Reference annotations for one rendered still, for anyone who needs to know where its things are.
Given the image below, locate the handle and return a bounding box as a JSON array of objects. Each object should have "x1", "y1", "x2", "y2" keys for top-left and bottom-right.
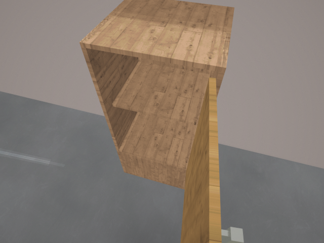
[{"x1": 221, "y1": 227, "x2": 244, "y2": 243}]

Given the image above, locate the cupboard door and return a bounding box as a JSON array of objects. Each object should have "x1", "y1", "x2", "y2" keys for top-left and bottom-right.
[{"x1": 181, "y1": 77, "x2": 222, "y2": 243}]

